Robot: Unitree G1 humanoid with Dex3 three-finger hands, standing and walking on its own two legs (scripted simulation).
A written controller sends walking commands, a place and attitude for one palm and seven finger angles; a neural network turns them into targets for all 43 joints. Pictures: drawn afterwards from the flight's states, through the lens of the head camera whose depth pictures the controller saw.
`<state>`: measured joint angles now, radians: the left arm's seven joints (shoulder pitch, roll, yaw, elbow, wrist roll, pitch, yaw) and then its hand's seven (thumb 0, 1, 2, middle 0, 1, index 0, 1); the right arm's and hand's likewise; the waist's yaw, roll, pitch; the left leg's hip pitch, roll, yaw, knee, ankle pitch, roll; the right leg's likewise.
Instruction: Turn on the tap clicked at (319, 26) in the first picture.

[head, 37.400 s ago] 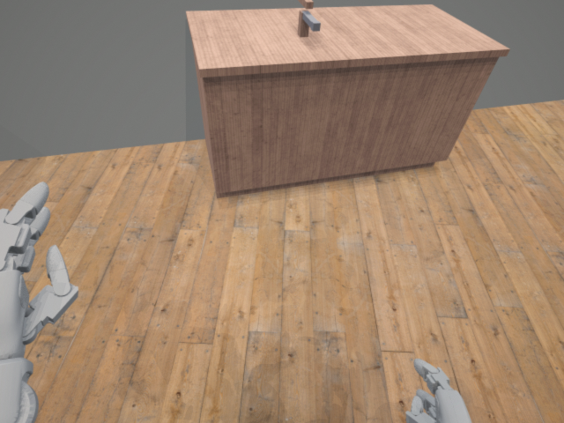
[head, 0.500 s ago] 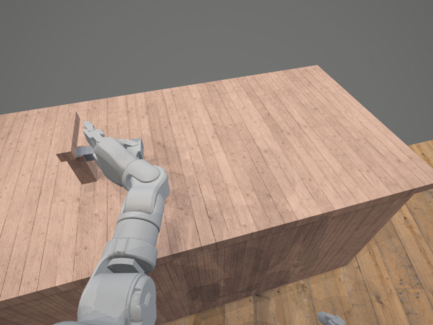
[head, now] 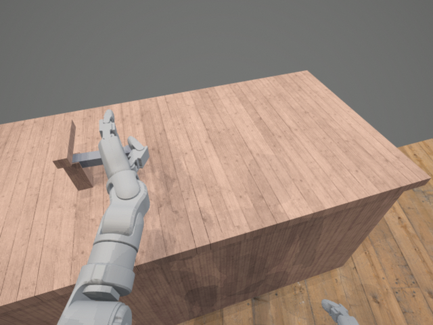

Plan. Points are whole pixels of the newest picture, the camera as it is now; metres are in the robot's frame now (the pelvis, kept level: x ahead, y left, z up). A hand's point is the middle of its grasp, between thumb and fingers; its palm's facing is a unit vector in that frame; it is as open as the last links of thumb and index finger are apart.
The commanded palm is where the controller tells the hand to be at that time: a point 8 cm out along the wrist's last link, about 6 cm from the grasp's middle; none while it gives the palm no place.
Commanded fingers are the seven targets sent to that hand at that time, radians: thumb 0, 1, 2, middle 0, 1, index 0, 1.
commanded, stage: draw the hand back beside the body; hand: left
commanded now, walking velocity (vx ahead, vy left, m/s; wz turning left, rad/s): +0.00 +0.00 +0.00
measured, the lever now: (132, 152) +0.49 +0.23 +0.04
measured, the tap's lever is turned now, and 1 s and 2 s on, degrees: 85 85 85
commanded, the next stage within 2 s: step back with the hand held close in 1.30 s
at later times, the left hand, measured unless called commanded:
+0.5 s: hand (94, 199) +0.28 +0.21 +0.14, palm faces +0.20 -0.95 -0.23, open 7.6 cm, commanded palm +0.24 +0.26 +0.15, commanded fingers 0.00 0.90 0.90 -0.19 -0.25 -0.19 -0.25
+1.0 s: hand (21, 230) +0.21 +0.27 +0.17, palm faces +0.36 -0.88 -0.32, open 7.4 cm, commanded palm +0.16 +0.32 +0.18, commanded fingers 0.00 0.90 0.90 -0.20 -0.30 -0.20 -0.30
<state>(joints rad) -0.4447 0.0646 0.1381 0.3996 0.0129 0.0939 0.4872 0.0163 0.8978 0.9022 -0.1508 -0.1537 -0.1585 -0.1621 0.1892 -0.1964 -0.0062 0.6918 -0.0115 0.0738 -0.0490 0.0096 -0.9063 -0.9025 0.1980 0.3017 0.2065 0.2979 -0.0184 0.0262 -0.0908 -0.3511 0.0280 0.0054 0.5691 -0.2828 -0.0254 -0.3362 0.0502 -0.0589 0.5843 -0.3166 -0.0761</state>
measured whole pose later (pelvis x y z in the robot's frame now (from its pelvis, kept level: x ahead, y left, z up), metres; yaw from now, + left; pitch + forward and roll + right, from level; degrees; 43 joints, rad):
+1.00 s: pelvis +0.00 +0.04 +0.02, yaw +0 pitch -5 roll -1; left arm 0.39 0.33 0.23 -0.36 -0.08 -0.09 0.10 0.02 0.89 0.90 -0.20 -0.29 -0.21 -0.30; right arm 0.17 -0.22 0.03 0.63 0.00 -0.05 -0.04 0.01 -0.90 -0.90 0.20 0.30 0.21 0.30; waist 0.06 0.05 0.03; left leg -0.08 0.00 0.02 0.40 -0.23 0.02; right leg -0.04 0.03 -0.04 0.34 -0.22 -0.03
